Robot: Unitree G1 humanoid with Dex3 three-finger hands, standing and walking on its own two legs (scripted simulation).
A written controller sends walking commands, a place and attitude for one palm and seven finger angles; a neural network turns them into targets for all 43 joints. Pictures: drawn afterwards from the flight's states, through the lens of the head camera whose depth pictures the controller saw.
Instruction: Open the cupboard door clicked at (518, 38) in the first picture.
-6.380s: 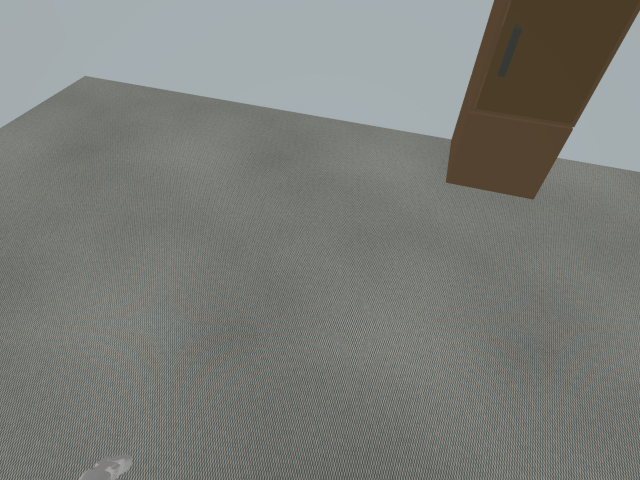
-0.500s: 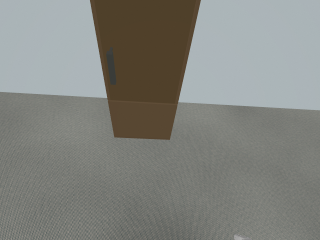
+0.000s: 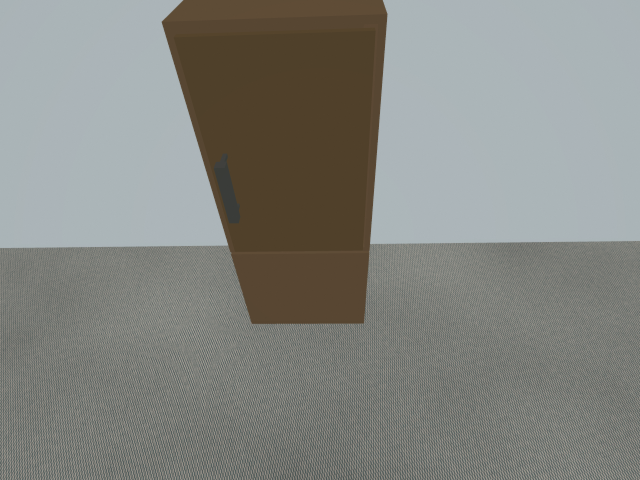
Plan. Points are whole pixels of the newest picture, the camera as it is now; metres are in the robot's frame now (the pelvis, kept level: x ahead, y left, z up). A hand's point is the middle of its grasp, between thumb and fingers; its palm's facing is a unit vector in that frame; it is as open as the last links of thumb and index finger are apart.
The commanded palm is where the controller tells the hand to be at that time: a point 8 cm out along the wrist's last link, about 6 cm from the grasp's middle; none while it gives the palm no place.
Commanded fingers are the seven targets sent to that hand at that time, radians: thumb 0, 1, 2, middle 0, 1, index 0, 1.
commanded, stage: take the last steps up to it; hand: left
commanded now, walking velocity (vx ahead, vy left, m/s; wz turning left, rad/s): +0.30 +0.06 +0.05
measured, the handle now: (229, 188) +0.77 +0.27 -0.10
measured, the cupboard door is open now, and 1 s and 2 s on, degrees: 0 0 0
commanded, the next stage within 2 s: come to a stop and stand still in 0.56 s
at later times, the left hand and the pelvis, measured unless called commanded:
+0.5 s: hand out of the picture +0.10 +0.26 -0.19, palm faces +0.10 -0.98 -0.14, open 7.4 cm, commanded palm none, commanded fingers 0.00 0.90 0.90 -0.20 -0.30 -0.20 -0.30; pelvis +0.16 +0.10 -0.01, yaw +0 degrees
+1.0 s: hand (196, 369) +0.34 +0.25 -0.17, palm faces +0.01 -0.97 -0.23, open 7.3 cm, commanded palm none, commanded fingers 0.00 0.90 0.90 -0.20 -0.30 -0.20 -0.30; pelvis +0.25 +0.08 -0.01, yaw +0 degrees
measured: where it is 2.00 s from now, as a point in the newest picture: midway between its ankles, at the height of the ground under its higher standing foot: outside the picture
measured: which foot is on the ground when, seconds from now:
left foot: up 0.00-0.32, down 0.34-0.88, up 0.90-1.00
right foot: down 0.00-0.36, up 0.38-0.82, down 0.84-1.00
